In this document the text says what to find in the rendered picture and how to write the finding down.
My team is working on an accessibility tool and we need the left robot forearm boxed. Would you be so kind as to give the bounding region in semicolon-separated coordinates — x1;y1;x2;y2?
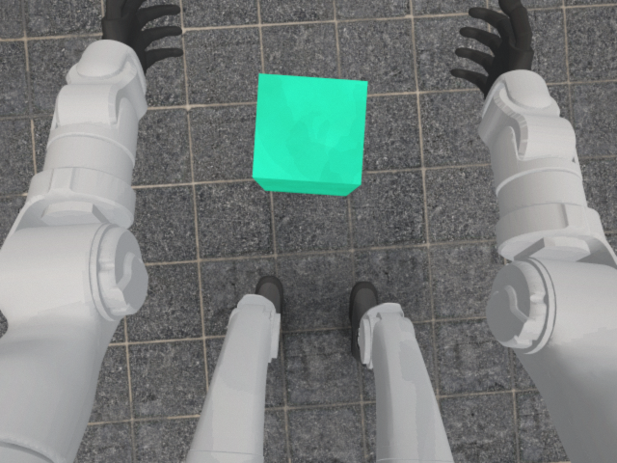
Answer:
0;40;148;316

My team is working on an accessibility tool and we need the robot thigh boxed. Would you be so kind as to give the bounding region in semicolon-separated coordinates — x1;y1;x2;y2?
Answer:
185;304;281;463
361;313;454;463

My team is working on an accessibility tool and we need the right robot upper arm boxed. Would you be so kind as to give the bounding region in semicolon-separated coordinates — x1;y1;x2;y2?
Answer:
485;257;617;463

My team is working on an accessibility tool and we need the left robot hand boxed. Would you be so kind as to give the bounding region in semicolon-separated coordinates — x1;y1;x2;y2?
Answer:
101;0;183;76

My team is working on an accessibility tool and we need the right robot thigh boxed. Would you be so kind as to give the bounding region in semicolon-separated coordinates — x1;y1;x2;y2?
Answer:
361;313;454;463

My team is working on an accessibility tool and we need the right robot hand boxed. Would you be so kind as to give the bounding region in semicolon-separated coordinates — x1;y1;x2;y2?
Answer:
450;0;534;99

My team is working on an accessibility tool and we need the left robot upper arm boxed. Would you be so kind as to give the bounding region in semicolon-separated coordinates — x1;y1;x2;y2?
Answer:
0;222;148;463

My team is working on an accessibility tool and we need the right robot forearm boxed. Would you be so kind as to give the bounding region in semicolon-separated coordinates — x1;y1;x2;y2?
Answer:
478;69;617;269

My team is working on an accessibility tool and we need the left robot thigh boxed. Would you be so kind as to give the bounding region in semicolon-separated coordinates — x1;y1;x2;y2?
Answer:
185;304;281;463

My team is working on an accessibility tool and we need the carton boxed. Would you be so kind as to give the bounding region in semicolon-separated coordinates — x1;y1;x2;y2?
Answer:
253;73;367;196

